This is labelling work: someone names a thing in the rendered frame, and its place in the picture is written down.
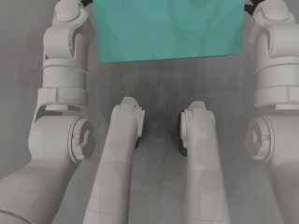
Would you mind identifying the right robot hand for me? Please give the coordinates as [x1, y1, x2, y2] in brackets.
[244, 0, 265, 17]

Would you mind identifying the robot right forearm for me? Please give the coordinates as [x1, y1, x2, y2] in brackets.
[247, 0, 299, 117]

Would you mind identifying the left robot upper arm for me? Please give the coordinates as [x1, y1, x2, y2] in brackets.
[0, 116, 96, 224]

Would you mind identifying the robot left thigh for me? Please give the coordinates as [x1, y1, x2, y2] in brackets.
[82, 103, 145, 224]

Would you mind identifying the robot left forearm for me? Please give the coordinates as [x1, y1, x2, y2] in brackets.
[28, 0, 96, 151]

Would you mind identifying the robot right foot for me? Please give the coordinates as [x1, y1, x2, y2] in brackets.
[178, 110, 188, 157]

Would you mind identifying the carton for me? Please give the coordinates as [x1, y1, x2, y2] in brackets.
[93, 0, 245, 63]

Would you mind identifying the right robot upper arm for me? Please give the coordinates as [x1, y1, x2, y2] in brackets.
[244, 115, 299, 224]

